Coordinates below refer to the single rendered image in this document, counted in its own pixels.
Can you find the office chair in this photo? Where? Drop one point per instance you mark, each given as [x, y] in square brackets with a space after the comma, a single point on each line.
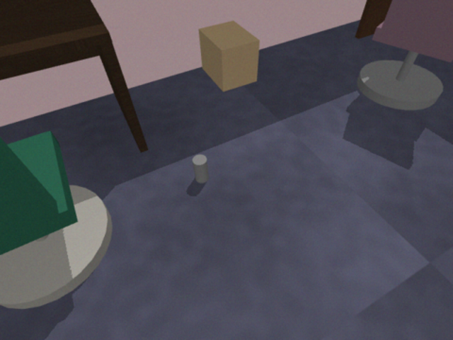
[420, 26]
[52, 235]

